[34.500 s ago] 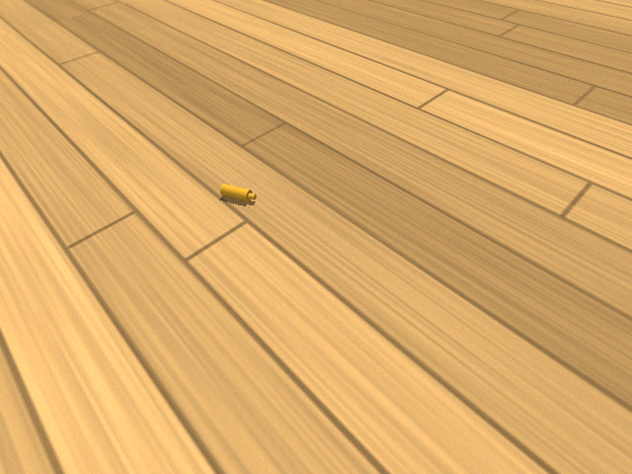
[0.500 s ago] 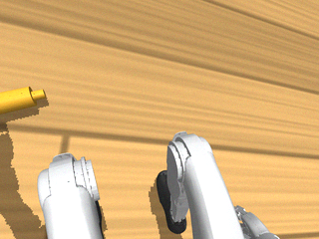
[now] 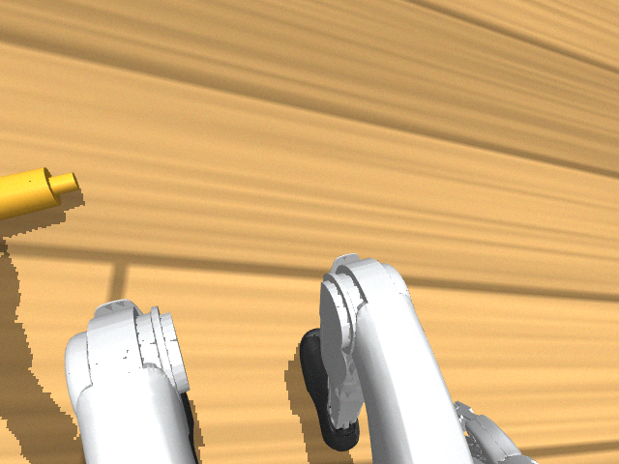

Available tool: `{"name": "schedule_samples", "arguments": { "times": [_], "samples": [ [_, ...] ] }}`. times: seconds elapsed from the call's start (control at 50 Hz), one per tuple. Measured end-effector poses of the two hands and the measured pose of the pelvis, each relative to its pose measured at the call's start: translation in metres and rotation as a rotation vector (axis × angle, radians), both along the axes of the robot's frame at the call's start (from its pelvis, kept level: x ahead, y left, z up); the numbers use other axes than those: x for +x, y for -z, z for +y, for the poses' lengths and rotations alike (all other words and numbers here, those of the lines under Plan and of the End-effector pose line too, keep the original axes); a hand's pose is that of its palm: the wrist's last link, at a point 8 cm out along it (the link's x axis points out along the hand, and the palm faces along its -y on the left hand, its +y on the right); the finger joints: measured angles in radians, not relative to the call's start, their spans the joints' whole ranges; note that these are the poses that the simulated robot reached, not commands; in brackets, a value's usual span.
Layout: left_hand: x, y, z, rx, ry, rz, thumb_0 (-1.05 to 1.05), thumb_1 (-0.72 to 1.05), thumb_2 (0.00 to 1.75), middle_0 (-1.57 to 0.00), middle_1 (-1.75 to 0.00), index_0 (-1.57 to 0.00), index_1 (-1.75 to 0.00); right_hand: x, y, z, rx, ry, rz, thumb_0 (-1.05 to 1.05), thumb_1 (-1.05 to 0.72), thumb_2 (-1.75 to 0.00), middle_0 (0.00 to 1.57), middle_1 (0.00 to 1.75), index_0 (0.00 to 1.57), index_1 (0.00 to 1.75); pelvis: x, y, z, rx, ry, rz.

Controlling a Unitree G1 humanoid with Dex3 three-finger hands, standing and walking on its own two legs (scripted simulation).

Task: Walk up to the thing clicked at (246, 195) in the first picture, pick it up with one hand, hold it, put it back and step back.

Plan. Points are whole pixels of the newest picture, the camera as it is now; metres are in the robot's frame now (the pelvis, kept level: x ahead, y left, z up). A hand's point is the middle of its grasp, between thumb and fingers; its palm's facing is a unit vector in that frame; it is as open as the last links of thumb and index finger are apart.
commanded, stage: rise first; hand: left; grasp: from above
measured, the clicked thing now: (8, 196) +0.47 +0.35 -0.29
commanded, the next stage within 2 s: approach in 0.58 s
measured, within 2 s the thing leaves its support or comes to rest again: neither
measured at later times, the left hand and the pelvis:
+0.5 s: hand out of the picture +0.42 +0.39 -0.17, palm faces -0.44 -0.15 -0.89, open 14.0 cm; pelvis +0.00 +0.00 +0.00, yaw +0 degrees
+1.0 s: hand out of the picture +0.46 +0.35 -0.16, palm faces -0.42 -0.11 -0.90, open 14.2 cm; pelvis -0.01 +0.00 +0.01, yaw +0 degrees
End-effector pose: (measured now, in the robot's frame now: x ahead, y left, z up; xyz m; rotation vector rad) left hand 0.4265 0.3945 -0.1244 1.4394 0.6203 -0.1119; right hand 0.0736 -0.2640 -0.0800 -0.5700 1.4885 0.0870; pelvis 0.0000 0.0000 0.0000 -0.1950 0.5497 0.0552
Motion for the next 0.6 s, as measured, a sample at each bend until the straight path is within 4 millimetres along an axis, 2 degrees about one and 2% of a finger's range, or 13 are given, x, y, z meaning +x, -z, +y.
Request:
{"name": "schedule_samples", "arguments": {
  "times": [0.24, 0.6],
  "samples": [
    [0.003, -0.01, -0.001, 0.004, -0.007, -0.015, 0.0, -0.53, 1.0, -0.11, -1.03, -0.11, -1.03, 0.004, -0.001, 0.0, 0.006, 0.002, -0.03, 0.0, -0.91, -0.9, 0.2, 0.3, 0.2, 0.3, -0.002, -0.001, 0.0, 0.002, 0.0, -0.001],
    [0.002, -0.013, 0.001, 0.007, 0.0, -0.003, 0.0, -0.54, 1.01, -0.11, -1.02, -0.11, -1.03, -0.005, -0.004, 0.0, 0.001, 0.014, -0.015, 0.0, -0.91, -0.89, 0.2, 0.3, 0.2, 0.3, -0.004, -0.002, 0.0, 0.001, -0.004, -0.004]
  ]
}}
